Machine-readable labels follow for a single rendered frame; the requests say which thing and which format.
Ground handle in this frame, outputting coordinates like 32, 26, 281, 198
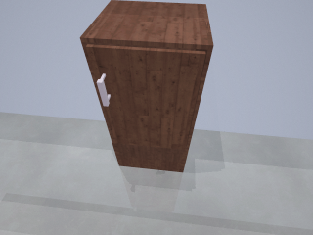
96, 73, 111, 107

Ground cupboard door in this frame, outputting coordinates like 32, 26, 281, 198
86, 44, 206, 150

